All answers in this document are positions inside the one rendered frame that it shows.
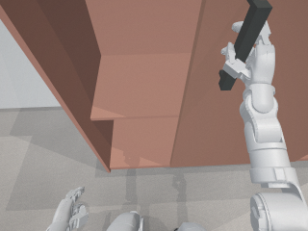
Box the robot left hand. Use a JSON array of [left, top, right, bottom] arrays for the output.
[[52, 186, 89, 231]]

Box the robot right hand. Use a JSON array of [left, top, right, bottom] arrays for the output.
[[220, 21, 275, 88]]

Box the handle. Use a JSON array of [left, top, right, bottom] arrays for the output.
[[218, 0, 272, 90]]

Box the left robot forearm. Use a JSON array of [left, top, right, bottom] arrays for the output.
[[46, 220, 70, 231]]

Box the right robot forearm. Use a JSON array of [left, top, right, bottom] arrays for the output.
[[240, 83, 308, 212]]

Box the right robot upper arm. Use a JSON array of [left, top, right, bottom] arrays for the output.
[[250, 192, 308, 231]]

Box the robot left thigh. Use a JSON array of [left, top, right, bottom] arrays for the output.
[[106, 212, 144, 231]]

